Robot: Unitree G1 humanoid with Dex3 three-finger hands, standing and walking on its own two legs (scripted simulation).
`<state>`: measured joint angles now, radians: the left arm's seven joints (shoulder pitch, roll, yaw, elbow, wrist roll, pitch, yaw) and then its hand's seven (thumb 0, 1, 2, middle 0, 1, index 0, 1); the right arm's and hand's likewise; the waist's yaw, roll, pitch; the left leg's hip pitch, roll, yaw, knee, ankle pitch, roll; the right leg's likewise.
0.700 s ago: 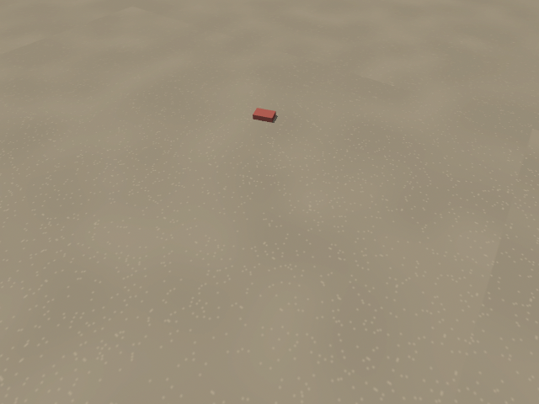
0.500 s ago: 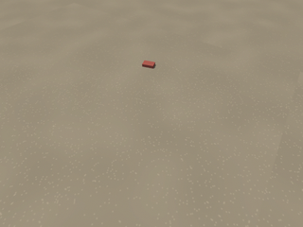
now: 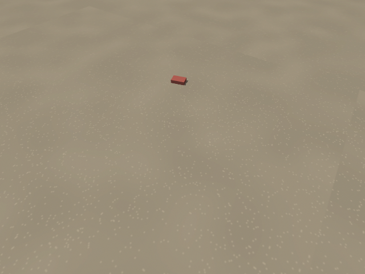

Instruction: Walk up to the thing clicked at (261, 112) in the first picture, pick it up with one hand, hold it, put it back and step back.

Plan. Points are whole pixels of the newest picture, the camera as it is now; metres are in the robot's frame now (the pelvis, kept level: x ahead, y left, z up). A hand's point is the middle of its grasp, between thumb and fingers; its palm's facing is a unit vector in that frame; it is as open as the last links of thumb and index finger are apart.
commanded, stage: stand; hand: left
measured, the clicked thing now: (178, 80) +1.87 +0.13 -0.77
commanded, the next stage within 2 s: walk up in 0.42 s
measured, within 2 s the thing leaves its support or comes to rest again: neither
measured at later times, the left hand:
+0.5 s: hand out of the picture +0.07 +0.26 -0.15, palm faces -0.01 -0.94 -0.33, open 7.4 cm
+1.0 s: hand (98, 254) +0.19 +0.24 -0.14, palm faces -0.08 -0.90 -0.42, open 7.4 cm
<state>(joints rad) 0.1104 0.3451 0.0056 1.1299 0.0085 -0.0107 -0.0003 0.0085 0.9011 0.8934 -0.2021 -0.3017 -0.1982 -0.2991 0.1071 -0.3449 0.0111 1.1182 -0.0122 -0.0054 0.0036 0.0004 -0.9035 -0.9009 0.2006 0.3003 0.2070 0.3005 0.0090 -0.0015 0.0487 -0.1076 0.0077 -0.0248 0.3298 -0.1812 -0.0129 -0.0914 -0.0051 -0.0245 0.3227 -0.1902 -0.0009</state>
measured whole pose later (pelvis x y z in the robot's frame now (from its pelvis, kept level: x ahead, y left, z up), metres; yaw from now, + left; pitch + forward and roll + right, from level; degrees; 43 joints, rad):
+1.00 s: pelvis +0.17 -0.04 -0.01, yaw -6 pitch -2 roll -1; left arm 0.37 0.40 0.05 0.97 0.00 -0.08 -0.03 0.01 0.90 0.89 -0.20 -0.30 -0.20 -0.30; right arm 0.12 -0.43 -0.07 0.94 -0.02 0.00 0.10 0.01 -0.90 -0.90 0.20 0.30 0.20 0.30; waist 0.04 0.07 0.09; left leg -0.54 0.04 -0.01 0.82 -0.23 0.02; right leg 0.12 0.04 -0.03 0.27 -0.35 -0.03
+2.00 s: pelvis +0.68 -0.11 -0.02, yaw -6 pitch -2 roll -2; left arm 0.35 0.42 0.04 0.90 0.01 -0.11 -0.03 0.01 0.90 0.89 -0.21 -0.30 -0.20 -0.30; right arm 0.17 -0.43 -0.08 0.88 -0.02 -0.02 0.11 0.00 -0.91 -0.90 0.20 0.30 0.20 0.30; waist 0.05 0.05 0.07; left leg -0.50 0.09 0.00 0.65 -0.15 0.00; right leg -0.03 -0.05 -0.13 0.43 -0.36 0.03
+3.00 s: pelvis +1.08 -0.08 -0.02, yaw -6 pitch -2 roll -2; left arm 0.36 0.44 0.05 0.88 0.01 -0.10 -0.03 0.01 0.90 0.89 -0.21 -0.30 -0.20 -0.30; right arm 0.26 -0.45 -0.09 0.89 -0.04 -0.01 0.11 0.00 -0.91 -0.90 0.20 0.30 0.20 0.30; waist 0.03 0.05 0.06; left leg -0.43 0.12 0.01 0.64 -0.22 0.00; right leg -0.13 -0.07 -0.11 0.51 -0.34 0.02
